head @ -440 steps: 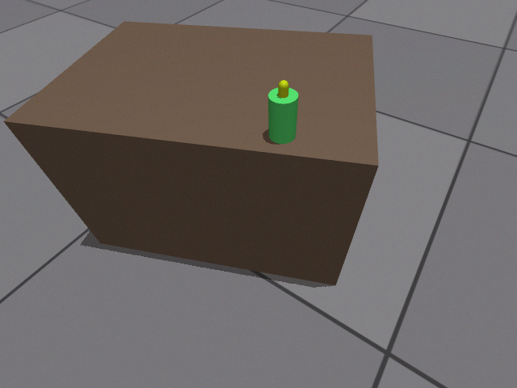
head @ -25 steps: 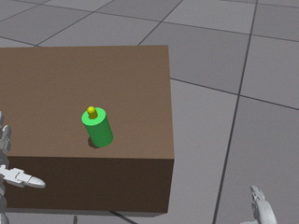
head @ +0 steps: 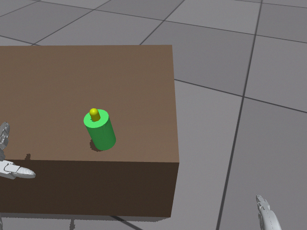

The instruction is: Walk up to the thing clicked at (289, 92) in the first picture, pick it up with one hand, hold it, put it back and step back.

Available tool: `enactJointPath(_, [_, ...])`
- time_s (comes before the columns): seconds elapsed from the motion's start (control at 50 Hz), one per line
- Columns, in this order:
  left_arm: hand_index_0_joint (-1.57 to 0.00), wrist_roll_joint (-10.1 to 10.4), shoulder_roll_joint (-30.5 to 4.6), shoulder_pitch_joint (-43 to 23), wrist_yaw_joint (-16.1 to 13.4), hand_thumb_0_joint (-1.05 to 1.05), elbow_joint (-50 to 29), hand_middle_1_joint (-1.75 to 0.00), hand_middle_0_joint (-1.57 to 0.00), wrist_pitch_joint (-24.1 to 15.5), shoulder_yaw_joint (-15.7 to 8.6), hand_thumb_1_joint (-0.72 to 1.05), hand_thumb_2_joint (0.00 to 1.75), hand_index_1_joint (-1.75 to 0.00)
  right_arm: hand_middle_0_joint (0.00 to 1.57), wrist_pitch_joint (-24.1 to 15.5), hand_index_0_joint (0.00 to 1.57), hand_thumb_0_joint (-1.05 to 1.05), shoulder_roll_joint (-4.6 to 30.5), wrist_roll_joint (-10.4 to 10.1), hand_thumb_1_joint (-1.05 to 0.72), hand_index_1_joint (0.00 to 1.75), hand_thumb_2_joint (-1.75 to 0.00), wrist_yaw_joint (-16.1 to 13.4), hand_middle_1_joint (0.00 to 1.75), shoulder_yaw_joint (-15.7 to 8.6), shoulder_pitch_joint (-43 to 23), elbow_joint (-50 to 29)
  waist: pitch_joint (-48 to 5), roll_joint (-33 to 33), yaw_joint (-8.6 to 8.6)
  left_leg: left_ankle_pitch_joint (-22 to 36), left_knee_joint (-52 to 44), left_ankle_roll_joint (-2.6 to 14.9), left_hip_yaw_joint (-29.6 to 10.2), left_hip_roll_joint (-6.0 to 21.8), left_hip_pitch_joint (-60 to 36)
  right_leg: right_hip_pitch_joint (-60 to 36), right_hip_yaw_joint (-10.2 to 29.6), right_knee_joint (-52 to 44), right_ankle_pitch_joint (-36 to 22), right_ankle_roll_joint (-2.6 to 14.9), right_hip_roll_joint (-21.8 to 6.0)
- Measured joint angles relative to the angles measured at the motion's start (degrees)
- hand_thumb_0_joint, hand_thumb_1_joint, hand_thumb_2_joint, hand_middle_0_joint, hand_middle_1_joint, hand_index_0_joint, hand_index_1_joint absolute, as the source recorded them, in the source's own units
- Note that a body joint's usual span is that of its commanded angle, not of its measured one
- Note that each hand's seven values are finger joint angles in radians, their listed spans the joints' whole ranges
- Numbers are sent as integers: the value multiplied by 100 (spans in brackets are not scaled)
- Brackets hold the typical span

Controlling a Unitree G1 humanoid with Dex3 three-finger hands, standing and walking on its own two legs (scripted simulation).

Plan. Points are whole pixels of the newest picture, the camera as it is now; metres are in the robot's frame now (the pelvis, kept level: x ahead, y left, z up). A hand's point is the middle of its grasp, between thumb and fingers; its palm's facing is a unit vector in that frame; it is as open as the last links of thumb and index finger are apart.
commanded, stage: go down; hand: left
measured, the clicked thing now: (99, 127) +0.42 +0.21 +0.01
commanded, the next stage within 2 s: approach in 1.98 s
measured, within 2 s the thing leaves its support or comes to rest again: neither
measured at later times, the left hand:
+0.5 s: hand (10, 136) +0.31 +0.38 +0.11, palm faces +0.21 -0.98 +0.00, open 17.6 cm
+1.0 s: hand (3, 132) +0.32 +0.40 +0.12, palm faces +0.23 -0.97 +0.01, open 17.5 cm
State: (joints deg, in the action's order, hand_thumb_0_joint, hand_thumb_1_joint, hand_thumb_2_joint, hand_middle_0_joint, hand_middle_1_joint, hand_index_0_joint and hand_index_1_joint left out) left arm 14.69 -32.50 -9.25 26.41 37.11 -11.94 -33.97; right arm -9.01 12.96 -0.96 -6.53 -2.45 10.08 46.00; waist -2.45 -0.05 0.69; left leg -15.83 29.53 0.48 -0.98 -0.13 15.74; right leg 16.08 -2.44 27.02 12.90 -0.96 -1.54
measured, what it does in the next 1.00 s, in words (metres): stands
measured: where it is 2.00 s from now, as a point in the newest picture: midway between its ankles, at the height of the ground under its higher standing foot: outside the picture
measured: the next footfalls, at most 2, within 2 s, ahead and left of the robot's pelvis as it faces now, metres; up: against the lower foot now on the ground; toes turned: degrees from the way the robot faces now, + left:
none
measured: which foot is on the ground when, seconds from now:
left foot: down 0.00-1.00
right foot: down 0.00-1.00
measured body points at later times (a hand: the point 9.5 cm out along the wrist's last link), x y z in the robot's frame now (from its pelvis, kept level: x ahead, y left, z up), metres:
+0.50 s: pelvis +0.00 +0.00 +0.00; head +0.02 +0.02 +0.45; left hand +0.29 +0.43 +0.12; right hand +0.15 -0.26 -0.09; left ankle -0.01 +0.11 -0.74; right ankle +0.01 -0.13 -0.74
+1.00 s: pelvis +0.01 +0.00 -0.01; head +0.04 +0.03 +0.44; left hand +0.30 +0.45 +0.12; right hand +0.17 -0.26 -0.09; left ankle -0.01 +0.11 -0.74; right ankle +0.01 -0.13 -0.74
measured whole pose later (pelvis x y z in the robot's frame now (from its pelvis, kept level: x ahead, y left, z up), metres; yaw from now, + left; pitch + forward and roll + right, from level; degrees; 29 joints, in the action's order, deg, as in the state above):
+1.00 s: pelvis +0.01 +0.00 -0.01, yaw +0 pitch +8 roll -2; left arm 15.6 -45.3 -21.3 38.3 56.8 -9.9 -40.8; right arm -14.2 13.6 0.3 -10.5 1.5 10.0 44.2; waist -5.8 -0.9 -2.4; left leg -18.4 34.8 0.6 -1.9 0.2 24.8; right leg 23.9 -3.3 30.2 14.6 -1.1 -1.2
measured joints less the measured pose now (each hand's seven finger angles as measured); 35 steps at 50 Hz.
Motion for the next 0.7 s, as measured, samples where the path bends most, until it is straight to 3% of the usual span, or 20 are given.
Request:
enactJointPath(0.16, [-3,134,-463,-520,548,-1,853,-3,-4,46,-167,-52,9,-3,6,-175,6,-1,25,40,53,5,-6,-153,5,184,-82,8,-59,-30,-125,44,3,-18,-43,10,166,148,-42,-5,-34,23,10])
enactJointPath(0.28, [-3,162,-690,-733,789,-1,1273,-3,-4,69,-322,-55,8,-3,6,-288,6,-1,45,65,53,5,-6,-248,5,327,-22,-112,-85,-55,-191,30,61,-20,-42,21,317,288,-40,26,-37,27,22])
enactJointPath(0.7, [-4,164,-944,-1004,1013,-1,1609,-2,-5,180,-513,-56,7,-3,6,-477,6,-1,35,87,52,5,-6,-402,5,382,16,-151,-263,-72,-254,-156,322,17,-60,24,667,563,-55,137,72,-13,26])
